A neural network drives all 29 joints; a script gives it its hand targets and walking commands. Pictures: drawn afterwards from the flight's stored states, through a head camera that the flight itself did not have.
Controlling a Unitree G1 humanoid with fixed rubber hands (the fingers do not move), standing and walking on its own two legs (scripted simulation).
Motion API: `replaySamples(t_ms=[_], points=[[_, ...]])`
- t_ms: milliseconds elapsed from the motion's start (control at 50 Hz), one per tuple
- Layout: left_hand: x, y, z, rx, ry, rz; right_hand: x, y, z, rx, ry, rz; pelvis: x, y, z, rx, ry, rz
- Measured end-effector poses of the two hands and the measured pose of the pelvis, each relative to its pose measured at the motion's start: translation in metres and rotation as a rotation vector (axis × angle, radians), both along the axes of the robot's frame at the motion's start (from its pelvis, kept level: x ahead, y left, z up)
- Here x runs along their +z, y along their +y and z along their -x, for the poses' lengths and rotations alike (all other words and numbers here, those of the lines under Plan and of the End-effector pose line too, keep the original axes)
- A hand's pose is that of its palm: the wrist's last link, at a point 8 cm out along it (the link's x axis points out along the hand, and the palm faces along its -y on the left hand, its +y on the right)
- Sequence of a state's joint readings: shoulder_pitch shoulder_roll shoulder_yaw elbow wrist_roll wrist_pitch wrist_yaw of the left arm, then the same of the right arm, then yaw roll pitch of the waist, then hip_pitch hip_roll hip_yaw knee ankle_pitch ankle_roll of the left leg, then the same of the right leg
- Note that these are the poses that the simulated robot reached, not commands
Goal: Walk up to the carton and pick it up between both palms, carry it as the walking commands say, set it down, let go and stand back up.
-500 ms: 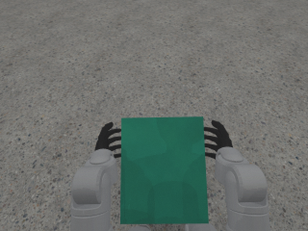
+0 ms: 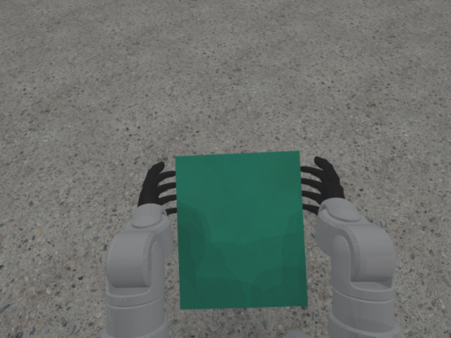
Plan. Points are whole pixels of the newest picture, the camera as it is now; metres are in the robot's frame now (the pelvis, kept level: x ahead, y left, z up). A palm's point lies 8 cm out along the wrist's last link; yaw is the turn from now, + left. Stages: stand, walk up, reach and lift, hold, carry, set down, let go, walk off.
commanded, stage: carry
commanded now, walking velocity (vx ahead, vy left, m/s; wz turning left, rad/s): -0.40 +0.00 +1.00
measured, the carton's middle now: (239, 219) +0.33 -0.03 -0.01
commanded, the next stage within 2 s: none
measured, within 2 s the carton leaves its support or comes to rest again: neither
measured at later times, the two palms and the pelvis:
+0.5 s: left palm out of the picture -0.02 +0.21 +0.12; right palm out of the picture +0.09 -0.03 +0.11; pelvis -0.21 -0.02 +0.02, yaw +27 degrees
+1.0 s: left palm out of the picture -0.38 +0.19 +0.11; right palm out of the picture -0.15 +0.04 +0.08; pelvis -0.42 -0.11 +0.01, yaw +56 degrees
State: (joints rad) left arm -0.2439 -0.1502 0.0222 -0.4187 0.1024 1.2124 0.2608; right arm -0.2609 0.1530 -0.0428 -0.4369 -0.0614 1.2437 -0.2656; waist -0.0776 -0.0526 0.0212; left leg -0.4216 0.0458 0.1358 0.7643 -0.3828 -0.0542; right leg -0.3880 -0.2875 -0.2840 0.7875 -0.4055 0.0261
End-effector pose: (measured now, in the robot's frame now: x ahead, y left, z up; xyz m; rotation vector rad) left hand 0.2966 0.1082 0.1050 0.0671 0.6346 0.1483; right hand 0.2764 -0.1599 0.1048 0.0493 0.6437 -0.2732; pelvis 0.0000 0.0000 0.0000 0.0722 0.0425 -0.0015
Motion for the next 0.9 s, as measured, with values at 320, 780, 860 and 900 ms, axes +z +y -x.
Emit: replaySamples(t_ms=[320,780,860,900], points=[[-0.020,0.102,0.214,0.391,0.031,0.023,-0.037,0.115,0.104,0.422,0.066,0.008,-0.006,-0.006,0.139,0.293,-0.001,0.070],[-0.038,0.137,0.559,0.882,0.072,0.117,-0.030,0.218,0.344,0.919,0.112,0.131,-0.006,-0.050,0.351,0.771,-0.062,0.075],[-0.031,0.120,0.615,0.966,0.061,0.103,-0.034,0.224,0.380,1.003,0.109,0.113,0.000,-0.070,0.379,0.842,-0.047,0.085],[-0.022,0.111,0.634,0.996,0.038,0.074,-0.031,0.221,0.394,1.031,0.087,0.081,0.001,-0.082,0.392,0.878,-0.032,0.090]])
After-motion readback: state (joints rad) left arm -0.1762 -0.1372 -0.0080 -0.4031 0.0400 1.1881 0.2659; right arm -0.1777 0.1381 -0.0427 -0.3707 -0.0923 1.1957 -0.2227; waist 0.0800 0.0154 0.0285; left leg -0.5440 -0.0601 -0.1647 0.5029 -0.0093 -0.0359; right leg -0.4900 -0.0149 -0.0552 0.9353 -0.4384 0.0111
